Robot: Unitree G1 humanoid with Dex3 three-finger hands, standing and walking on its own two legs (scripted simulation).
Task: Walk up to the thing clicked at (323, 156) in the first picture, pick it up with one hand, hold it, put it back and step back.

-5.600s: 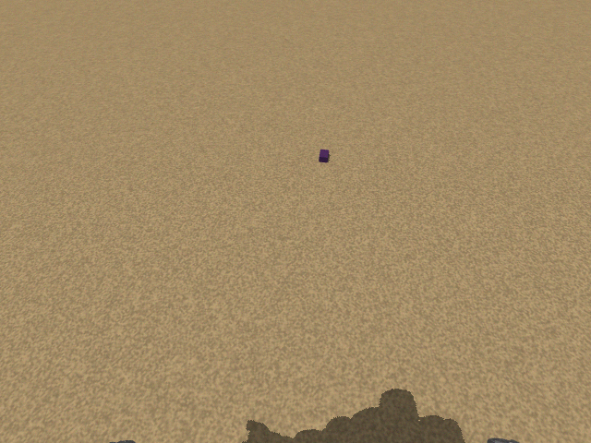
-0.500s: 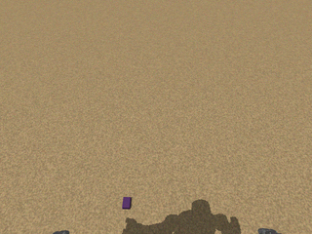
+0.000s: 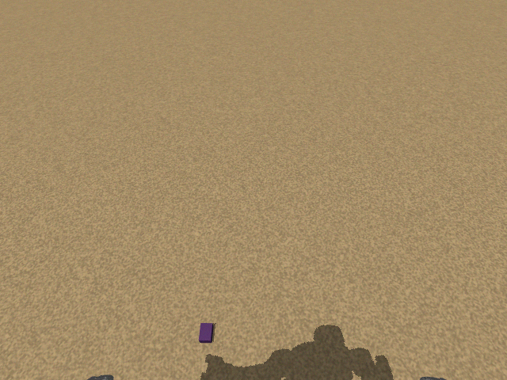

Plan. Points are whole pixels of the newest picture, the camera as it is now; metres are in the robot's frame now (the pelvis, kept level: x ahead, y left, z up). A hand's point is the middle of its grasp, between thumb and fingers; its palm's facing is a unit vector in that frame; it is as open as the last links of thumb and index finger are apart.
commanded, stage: stand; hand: left
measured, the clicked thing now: (206, 332) +0.37 +0.22 -0.76
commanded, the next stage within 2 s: none
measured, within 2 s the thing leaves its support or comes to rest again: neither
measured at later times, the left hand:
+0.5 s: hand out of the picture +0.08 +0.24 -0.16, palm faces -0.02 -0.94 -0.34, open 7.4 cm
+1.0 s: hand out of the picture +0.09 +0.24 -0.16, palm faces -0.03 -0.94 -0.34, open 7.4 cm
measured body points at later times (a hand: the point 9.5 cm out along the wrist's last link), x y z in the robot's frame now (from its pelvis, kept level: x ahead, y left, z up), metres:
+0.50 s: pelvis +0.00 -0.01 +0.00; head +0.01 -0.01 +0.45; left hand +0.08 +0.29 -0.13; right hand +0.09 -0.31 -0.13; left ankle +0.02 +0.12 -0.75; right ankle +0.00 -0.14 -0.75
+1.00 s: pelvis +0.01 -0.01 +0.00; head +0.01 -0.01 +0.45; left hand +0.09 +0.29 -0.13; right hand +0.08 -0.31 -0.13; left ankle +0.02 +0.12 -0.75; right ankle +0.00 -0.14 -0.75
